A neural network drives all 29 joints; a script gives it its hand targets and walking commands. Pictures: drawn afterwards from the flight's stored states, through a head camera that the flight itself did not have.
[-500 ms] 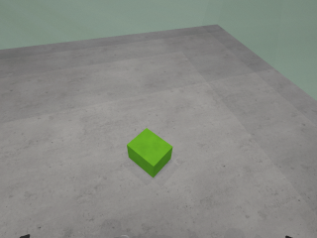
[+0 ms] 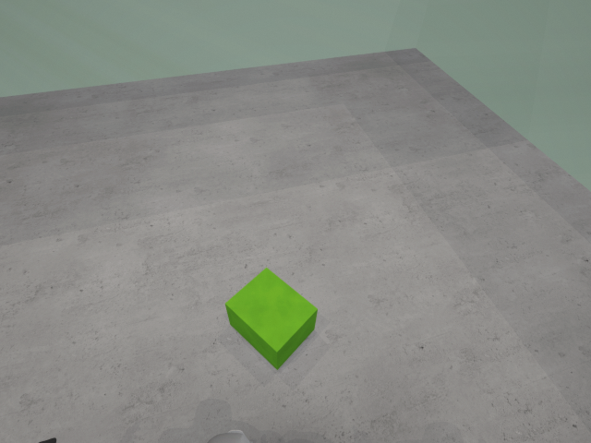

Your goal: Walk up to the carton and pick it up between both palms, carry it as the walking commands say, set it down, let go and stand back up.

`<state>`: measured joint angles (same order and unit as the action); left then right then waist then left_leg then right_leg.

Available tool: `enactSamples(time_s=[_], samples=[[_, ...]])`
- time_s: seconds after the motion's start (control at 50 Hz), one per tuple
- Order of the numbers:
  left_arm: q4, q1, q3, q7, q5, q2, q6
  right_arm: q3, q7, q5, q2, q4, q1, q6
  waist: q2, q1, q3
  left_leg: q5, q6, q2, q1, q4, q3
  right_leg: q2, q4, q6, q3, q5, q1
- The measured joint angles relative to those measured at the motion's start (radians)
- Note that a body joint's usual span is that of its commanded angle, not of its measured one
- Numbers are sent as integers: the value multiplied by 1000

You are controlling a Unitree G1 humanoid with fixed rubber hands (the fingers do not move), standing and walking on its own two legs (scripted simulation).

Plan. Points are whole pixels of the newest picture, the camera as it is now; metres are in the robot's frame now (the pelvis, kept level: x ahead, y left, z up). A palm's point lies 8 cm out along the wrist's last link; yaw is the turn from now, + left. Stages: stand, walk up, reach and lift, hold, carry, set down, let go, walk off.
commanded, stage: walk up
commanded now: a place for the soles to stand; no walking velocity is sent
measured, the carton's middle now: (271, 317) +0.61 +0.10 -0.67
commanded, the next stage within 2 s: none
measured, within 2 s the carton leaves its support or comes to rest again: neither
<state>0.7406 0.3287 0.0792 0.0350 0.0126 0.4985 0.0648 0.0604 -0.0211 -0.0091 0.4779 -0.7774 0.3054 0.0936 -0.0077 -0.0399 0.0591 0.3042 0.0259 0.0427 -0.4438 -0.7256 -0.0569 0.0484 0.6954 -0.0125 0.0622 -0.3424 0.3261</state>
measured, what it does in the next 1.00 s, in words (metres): steps on the spot: left foot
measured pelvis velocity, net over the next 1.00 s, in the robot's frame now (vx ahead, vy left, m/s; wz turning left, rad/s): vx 0.07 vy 0.05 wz -0.09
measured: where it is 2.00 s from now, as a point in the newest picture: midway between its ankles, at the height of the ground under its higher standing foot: (180, 427)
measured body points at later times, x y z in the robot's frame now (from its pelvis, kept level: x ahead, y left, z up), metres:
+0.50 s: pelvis +0.06 -0.02 +0.00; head +0.08 -0.02 +0.45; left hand +0.19 +0.31 -0.09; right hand +0.19 -0.34 -0.10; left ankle +0.09 +0.12 -0.72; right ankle +0.08 -0.14 -0.72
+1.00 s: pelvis +0.07 +0.05 +0.01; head +0.11 +0.02 +0.46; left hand +0.10 +0.44 -0.04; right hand +0.24 -0.31 -0.07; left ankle +0.13 +0.21 -0.68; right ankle +0.08 -0.14 -0.72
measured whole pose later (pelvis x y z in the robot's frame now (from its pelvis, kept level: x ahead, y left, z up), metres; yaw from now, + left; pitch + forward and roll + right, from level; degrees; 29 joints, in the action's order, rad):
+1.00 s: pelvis +0.07 +0.05 +0.01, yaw -5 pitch -1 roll -1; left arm 0.92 0.41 0.11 -0.09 0.02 0.52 0.10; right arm 0.14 -0.13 -0.07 0.53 -0.73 0.04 -0.08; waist 0.09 -0.04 0.09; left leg 0.42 -0.01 0.07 -0.48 -0.90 0.09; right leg 0.05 0.56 0.03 -0.08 -0.28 0.28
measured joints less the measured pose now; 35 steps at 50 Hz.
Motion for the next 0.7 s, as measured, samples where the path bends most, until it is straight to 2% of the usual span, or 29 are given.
enactSamples(time_s=[0.04,0.08,0.12,0.16,0.2,0.22,0.24,0.28,0.34,0.42,0.7], samples=[[1,7,-7,-8,-3,-4,-12,4,11,-9,4,8,-13,6,-1,3,2,-58,5,-16,18,42,9,5,90,0,-11,-50,27],[16,-9,-16,-22,-5,-15,-29,4,18,-6,-6,13,-30,3,-10,11,13,-40,-4,-19,10,-7,10,-10,216,-6,-49,-147,74],[29,-27,-22,-31,-4,-25,-35,1,23,-4,-15,15,-42,-5,-15,20,17,-17,-8,-12,17,-18,15,-18,264,-9,-56,-185,106],[42,-43,-25,-33,-4,-35,-28,-3,24,-5,-16,11,-56,-15,-12,31,18,-5,-17,-2,21,-23,23,-15,206,-15,-40,-158,107],[55,-53,-23,-35,1,-41,-18,-11,22,-3,-13,5,-69,-27,-7,37,16,13,-31,8,14,-49,33,-18,82,-20,-27,-61,75],[63,-58,-22,-37,8,-43,-14,-14,20,-1,-13,0,-76,-33,-3,38,16,25,-38,13,9,-66,39,-22,65,-10,-22,3,71],[72,-64,-23,-38,11,-46,-12,-18,20,4,-18,-10,-85,-39,-3,39,15,41,-35,12,9,-76,44,-22,76,0,-20,13,73],[92,-80,-32,-36,10,-52,-10,-21,21,9,-29,-36,-100,-49,-7,39,11,58,-26,-1,27,-63,49,-15,92,8,-22,-13,68],[122,-121,-49,-36,2,-66,-15,-26,19,10,-38,-78,-116,-45,-1,41,3,16,-46,-9,57,-19,52,-8,73,15,-21,-28,45],[153,-181,-58,-35,-6,-75,-15,-41,18,17,-43,-134,-144,-42,14,43,-5,13,-53,-7,88,27,63,-11,14,13,-6,-10,4],[278,-306,-65,-33,-12,-77,-39,-59,16,11,-48,-277,-226,-56,14,49,-14,-73,-55,-13,190,208,84,-9,-180,16,23,72,-116]])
